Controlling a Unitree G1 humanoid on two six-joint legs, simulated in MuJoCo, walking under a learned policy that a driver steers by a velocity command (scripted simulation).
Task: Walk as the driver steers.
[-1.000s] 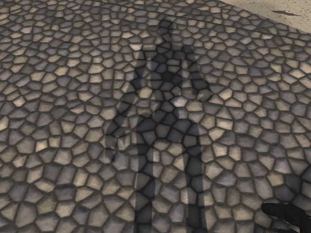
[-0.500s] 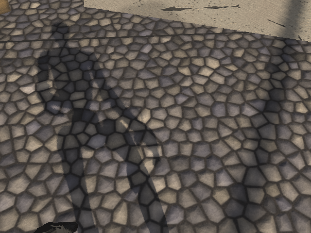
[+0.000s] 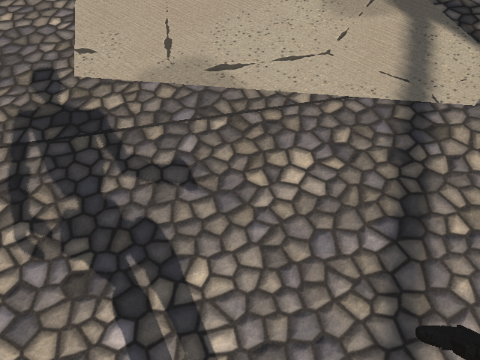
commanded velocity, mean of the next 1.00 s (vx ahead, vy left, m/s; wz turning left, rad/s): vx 0.17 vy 0.00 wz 0.33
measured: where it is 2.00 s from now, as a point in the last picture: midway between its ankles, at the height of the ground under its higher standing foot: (233, 340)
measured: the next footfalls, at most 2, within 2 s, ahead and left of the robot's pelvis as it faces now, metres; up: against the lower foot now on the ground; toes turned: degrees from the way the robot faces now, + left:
left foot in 0.02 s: +0.17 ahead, +0.12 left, +0.00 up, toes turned -2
right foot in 0.46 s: +0.35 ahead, -0.09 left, +0.00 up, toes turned +11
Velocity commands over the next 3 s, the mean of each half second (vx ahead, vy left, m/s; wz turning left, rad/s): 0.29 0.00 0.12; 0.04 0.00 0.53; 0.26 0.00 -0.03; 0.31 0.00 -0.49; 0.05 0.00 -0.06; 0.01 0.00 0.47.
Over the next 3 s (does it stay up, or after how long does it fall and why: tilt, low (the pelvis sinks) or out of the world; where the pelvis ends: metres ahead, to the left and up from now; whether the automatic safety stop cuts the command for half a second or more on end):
stays up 0.61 0.10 0.00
